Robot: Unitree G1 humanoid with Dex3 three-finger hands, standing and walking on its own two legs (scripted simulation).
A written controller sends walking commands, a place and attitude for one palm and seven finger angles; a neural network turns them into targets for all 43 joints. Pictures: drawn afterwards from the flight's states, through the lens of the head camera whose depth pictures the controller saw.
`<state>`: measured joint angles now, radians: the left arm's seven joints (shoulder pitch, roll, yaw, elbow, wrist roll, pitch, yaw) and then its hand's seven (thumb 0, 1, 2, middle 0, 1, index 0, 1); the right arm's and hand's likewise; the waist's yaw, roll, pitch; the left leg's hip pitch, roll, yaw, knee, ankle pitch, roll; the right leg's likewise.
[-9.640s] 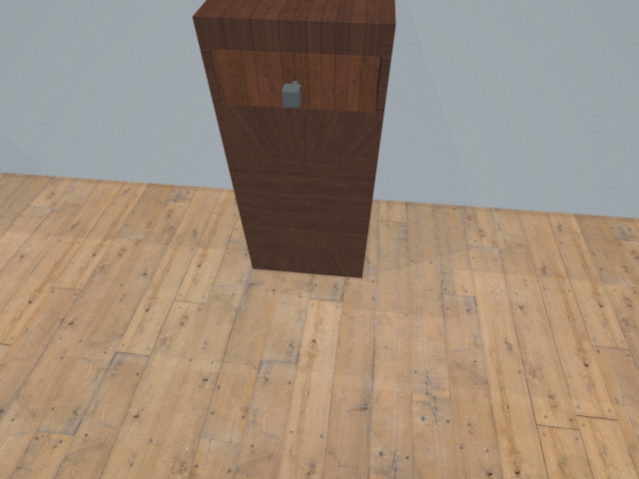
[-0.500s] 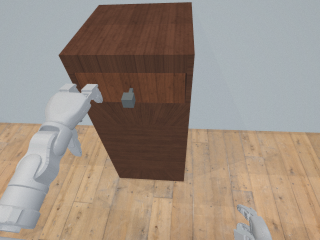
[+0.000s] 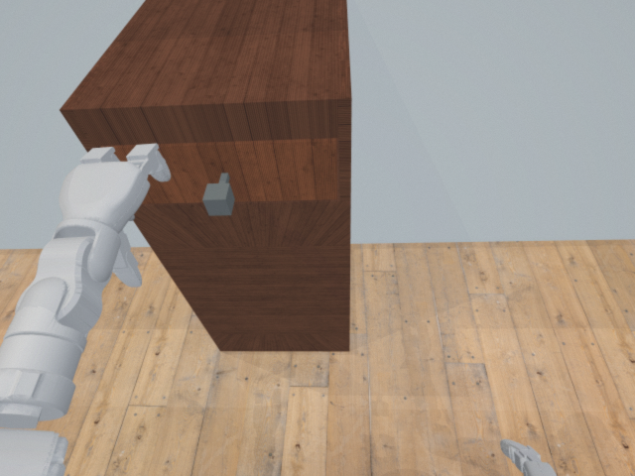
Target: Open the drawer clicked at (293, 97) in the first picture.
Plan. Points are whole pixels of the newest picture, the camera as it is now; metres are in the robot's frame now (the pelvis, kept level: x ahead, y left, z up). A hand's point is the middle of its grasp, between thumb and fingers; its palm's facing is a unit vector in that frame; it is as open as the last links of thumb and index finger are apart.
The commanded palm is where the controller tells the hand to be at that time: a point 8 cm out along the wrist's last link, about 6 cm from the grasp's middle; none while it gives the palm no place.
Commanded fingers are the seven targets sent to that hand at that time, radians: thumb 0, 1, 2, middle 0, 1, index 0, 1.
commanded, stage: move the hooked fingers above the handle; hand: left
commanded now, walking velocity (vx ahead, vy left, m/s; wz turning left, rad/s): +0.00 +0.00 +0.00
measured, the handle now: (221, 191) +0.53 +0.22 +0.02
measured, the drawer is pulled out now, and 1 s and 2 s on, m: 0.00 0.00 0.00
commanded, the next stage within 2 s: none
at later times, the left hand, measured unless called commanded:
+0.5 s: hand (155, 194) +0.45 +0.27 +0.10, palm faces -0.02 +0.02 -1.00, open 13.9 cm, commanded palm +0.43 +0.25 +0.15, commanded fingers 0.00 -0.50 0.30 -0.30 -1.20 -0.30 -1.20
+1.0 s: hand (188, 183) +0.48 +0.24 +0.09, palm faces -0.06 +0.00 -1.00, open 13.8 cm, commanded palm +0.46 +0.25 +0.14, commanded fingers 0.00 -0.50 0.30 -0.30 -1.20 -0.30 -1.20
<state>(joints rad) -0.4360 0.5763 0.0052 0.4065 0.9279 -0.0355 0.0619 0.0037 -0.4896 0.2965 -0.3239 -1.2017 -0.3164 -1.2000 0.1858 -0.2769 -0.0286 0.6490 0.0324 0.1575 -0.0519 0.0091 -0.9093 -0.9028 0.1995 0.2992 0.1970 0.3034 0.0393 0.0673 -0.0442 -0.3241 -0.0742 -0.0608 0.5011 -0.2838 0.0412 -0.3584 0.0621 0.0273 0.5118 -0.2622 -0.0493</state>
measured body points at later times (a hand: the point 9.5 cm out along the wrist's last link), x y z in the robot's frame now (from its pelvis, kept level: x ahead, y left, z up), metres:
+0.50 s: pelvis +0.01 +0.03 -0.01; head +0.06 +0.00 +0.44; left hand +0.45 +0.27 +0.15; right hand +0.09 -0.23 -0.15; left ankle -0.03 +0.10 -0.74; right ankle -0.01 -0.09 -0.74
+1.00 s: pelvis +0.00 +0.02 -0.01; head +0.05 +0.00 +0.44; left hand +0.48 +0.24 +0.14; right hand +0.04 -0.23 -0.15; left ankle -0.03 +0.10 -0.74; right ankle -0.01 -0.09 -0.74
